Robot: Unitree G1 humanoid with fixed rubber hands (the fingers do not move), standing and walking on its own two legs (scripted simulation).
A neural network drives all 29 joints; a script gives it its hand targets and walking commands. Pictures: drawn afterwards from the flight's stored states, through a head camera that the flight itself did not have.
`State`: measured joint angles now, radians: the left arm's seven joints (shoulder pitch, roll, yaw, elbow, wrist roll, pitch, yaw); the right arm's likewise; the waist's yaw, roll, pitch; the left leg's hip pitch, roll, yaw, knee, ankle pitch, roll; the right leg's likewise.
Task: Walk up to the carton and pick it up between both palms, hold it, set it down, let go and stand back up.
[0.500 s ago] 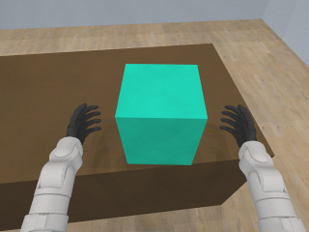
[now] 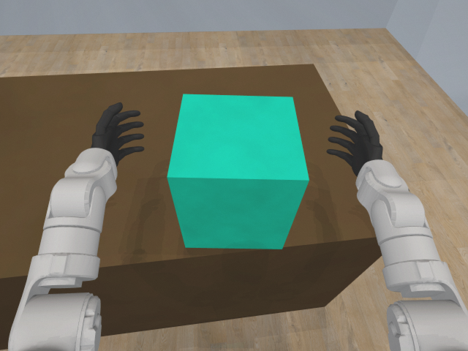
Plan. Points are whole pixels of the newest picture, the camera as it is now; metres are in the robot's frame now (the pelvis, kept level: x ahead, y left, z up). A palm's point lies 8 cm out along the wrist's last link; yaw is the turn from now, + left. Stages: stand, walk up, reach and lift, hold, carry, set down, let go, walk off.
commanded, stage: reach and lift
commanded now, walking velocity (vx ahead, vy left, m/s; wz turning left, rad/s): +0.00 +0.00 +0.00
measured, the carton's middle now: (235, 176) +0.43 -0.02 +0.01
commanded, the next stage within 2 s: none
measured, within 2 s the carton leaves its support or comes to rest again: neither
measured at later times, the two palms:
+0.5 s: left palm (109, 122) +0.44 +0.19 +0.16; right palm (358, 133) +0.41 -0.23 +0.14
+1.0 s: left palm (135, 174) +0.42 +0.17 +0.04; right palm (325, 181) +0.39 -0.20 +0.03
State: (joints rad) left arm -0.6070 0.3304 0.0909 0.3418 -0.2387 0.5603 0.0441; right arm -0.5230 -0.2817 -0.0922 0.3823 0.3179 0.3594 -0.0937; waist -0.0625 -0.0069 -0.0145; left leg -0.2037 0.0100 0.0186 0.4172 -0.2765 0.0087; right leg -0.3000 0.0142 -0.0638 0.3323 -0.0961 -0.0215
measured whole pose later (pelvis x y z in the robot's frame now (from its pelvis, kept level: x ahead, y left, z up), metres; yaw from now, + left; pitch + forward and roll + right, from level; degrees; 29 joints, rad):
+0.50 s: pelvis +0.00 +0.00 +0.00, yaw +1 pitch +5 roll -1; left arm -0.89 0.33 0.05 0.74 -0.21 0.43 0.04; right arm -0.80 -0.31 -0.10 0.78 0.28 0.29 -0.07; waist -0.06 0.01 -0.05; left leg -0.23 0.01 0.01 0.41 -0.27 0.01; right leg -0.31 0.01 -0.07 0.30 -0.08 -0.01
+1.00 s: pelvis +0.00 +0.01 -0.01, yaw +2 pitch +14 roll -2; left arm -0.79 0.19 0.00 1.14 -0.17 -0.13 0.08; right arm -0.67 -0.16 -0.15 1.00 0.11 -0.13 -0.09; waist -0.05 0.06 -0.16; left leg -0.50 0.01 -0.02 0.59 -0.34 0.01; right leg -0.56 0.00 -0.10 0.45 -0.14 -0.01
